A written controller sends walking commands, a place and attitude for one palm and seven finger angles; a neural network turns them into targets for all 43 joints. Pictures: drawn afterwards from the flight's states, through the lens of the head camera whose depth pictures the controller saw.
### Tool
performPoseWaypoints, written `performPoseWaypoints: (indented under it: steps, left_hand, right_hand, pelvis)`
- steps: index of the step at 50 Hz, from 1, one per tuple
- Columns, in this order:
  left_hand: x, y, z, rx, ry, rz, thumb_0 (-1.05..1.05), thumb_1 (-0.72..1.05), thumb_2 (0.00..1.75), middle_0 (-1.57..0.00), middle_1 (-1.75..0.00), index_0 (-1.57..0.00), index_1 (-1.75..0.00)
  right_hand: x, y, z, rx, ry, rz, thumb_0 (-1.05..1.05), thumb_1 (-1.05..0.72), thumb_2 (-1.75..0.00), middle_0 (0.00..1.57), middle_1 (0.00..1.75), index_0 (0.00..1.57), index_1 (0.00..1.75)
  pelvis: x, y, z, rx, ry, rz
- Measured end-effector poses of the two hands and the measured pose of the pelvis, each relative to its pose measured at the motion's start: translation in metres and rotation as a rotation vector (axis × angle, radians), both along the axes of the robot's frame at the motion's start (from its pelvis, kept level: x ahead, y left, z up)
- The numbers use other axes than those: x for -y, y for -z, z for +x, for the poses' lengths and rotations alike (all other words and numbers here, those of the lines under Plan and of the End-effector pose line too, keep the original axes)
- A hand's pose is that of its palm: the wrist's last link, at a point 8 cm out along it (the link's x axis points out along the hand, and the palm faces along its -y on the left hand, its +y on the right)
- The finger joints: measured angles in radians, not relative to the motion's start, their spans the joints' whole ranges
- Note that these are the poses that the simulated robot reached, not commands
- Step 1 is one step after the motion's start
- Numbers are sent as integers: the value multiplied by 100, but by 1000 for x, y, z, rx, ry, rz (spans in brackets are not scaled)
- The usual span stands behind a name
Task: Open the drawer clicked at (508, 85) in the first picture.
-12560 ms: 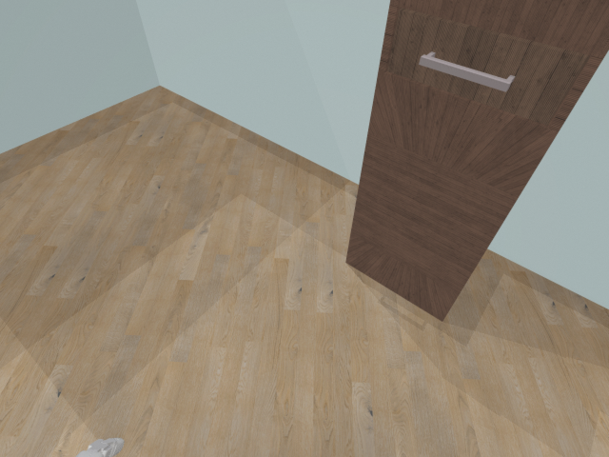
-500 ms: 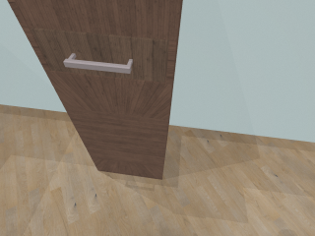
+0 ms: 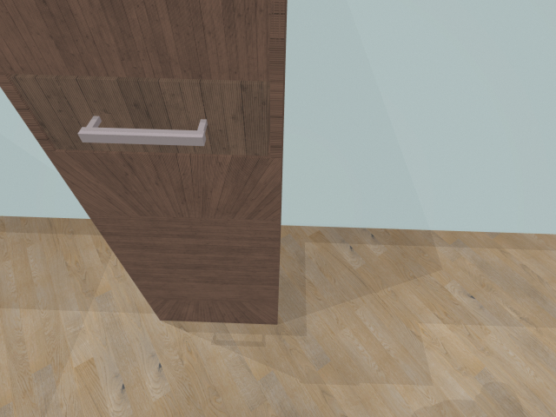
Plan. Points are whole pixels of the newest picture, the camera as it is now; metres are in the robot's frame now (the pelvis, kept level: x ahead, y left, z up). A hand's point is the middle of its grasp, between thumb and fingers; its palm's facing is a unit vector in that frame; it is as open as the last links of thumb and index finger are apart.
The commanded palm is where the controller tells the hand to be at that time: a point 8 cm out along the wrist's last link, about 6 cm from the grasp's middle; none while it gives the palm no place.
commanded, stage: come to a stop and stand still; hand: left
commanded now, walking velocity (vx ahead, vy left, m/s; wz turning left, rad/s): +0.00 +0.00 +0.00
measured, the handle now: (146, 129) +0.51 +0.24 +0.13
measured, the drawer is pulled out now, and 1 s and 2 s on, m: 0.00 0.00 0.00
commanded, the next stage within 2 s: look again from close up in 0.48 s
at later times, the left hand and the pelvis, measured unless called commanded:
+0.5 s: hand out of the picture +0.03 +0.20 -0.17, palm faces -0.01 -0.98 -0.22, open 7.4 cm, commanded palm none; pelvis +0.01 +0.02 +0.00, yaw -1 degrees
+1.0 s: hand out of the picture -0.01 +0.18 -0.17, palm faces -0.01 -0.98 -0.21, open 7.4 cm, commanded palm none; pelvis +0.00 +0.01 +0.01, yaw -1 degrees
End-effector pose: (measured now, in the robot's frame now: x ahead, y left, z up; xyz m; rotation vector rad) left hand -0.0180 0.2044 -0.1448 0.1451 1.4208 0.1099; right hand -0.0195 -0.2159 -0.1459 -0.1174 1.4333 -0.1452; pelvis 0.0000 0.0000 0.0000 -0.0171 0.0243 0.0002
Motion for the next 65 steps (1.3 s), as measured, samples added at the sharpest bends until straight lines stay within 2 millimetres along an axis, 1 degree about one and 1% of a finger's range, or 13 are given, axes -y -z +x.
performPoseWaypoints:
  steps: [5, 10, 15, 20, 26, 33, 46, 53, 60, 61, 62, 65]
  left_hand:
    - [-11, -2, 11, 5, -1, 14, 2, 92, 90, -20, -30, -21, -30]
    - [-26, -4, 29, 47, 3, 43, 2, 92, 90, -20, -30, -21, -30]
    - [-37, -6, 44, 79, 7, 59, 1, 92, 90, -20, -30, -20, -30]
    - [-41, -8, 50, 90, 14, 61, 1, 91, 90, -20, -30, -20, -30]
    - [-39, -7, 46, 80, 17, 50, 1, 91, 90, -20, -30, -20, -30]
    - [-35, -5, 34, 62, 12, 36, 1, 91, 90, -20, -30, -20, -30]
    - [-29, -8, 11, 26, 6, 34, 1, 90, 90, -20, -30, -20, -30]
    - [-27, -10, 8, 28, 6, 44, 1, 90, 90, -20, -30, -20, -30]
    - [-23, -12, 10, 42, 16, 58, 1, 90, 90, -20, -30, -20, -30]
    - [-23, -17, 20, 79, 69, 72, 1, 90, 90, -20, -30, -20, -30]
    - [-23, -29, 39, 186, 132, 105, 1, 90, 90, -20, -30, -21, -30]
    - [-28, -87, 105, 551, 229, 273, 2, 88, 89, -21, -32, -21, -31]
  right_hand:
    - [-8, 3, 3, 4, -2, -2, 1, -92, -90, 20, 29, 20, 30]
    - [-20, 6, 15, 25, -8, 12, 0, -91, -90, 20, 29, 20, 30]
    - [-21, 4, 21, 29, -20, 2, 2, -93, -90, 20, 29, 20, 30]
    - [-19, 2, 26, 40, -21, -8, 1, -92, -90, 20, 29, 20, 30]
    - [-14, -2, 31, 54, -22, -23, 1, -91, -90, 20, 29, 20, 30]
    - [-8, -6, 33, 66, -29, -35, 0, -91, -90, 20, 29, 20, 30]
    - [2, -9, 26, 63, -35, -36, 0, -90, -90, 20, 29, 20, 30]
    - [8, -8, 20, 54, -36, -33, 0, -90, -90, 20, 29, 20, 30]
    - [17, -8, 19, 56, -32, -35, 0, -90, -90, 20, 29, 20, 30]
    - [19, -9, 23, 90, -26, -41, 0, -90, -90, 20, 29, 20, 30]
    - [21, -12, 29, 155, -32, -57, 0, -90, -90, 20, 29, 20, 30]
    - [28, -17, 56, 360, -27, -85, 1, -90, -90, 20, 29, 20, 30]
  pelvis:
    - [-9, 1, 9, 5, 7, 7]
    - [-14, 1, 15, 19, 12, 16]
    - [-18, -1, 16, 23, 13, 22]
    - [-19, -2, 16, 25, 17, 27]
    - [-19, -4, 15, 29, 21, 29]
    - [-16, -5, 10, 34, 21, 28]
    - [-8, -8, -1, 38, 22, 29]
    - [-3, -9, -5, 37, 20, 31]
    - [3, -8, -8, 30, 21, 26]
    - [3, -8, -9, 26, 28, 24]
    - [3, -7, -11, 26, 34, 29]
    - [3, -4, -17, 17, 17, 42]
